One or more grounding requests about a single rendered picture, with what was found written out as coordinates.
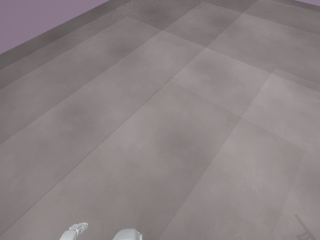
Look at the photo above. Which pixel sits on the left robot hand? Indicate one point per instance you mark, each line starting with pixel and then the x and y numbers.
pixel 74 231

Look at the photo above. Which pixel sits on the robot left thigh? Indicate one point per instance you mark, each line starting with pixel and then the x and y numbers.
pixel 128 234

